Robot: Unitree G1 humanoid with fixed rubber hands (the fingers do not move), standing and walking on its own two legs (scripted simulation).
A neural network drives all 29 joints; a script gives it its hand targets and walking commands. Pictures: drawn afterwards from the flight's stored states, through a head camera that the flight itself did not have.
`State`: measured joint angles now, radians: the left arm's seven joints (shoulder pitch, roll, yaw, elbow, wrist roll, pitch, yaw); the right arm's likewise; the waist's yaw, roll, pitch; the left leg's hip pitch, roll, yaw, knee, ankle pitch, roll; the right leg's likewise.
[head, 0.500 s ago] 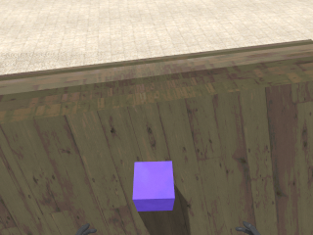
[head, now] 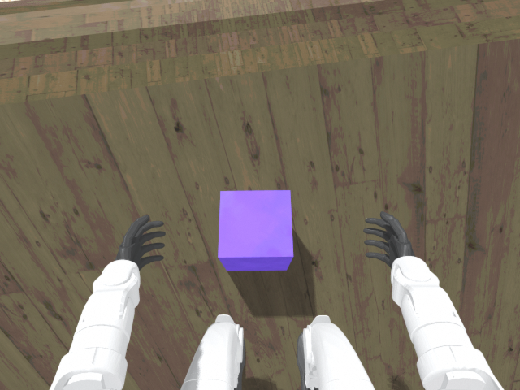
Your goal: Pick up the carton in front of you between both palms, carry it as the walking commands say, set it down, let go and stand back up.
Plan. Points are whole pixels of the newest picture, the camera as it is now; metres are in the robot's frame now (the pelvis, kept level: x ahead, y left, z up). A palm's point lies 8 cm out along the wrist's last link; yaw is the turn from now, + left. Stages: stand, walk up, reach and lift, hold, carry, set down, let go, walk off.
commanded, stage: reach and lift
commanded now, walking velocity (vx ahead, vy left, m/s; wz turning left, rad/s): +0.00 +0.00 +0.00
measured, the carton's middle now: (256, 233) +0.48 +0.04 -0.57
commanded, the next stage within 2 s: none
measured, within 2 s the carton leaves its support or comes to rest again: neither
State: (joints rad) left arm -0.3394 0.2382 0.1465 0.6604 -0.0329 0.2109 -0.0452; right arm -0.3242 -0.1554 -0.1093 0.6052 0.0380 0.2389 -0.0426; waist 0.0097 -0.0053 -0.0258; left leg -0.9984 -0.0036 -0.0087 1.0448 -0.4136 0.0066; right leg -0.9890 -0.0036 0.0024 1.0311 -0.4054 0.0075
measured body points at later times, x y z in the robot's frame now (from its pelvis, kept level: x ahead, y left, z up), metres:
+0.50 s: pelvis -0.04 +0.01 -0.05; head +0.27 +0.02 +0.28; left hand +0.50 +0.23 -0.14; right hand +0.50 -0.16 -0.15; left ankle +0.04 +0.12 -0.66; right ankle +0.04 -0.13 -0.66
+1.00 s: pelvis -0.05 -0.01 -0.21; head +0.31 +0.01 +0.07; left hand +0.48 +0.23 -0.37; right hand +0.49 -0.16 -0.37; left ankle +0.04 +0.12 -0.66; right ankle +0.04 -0.13 -0.66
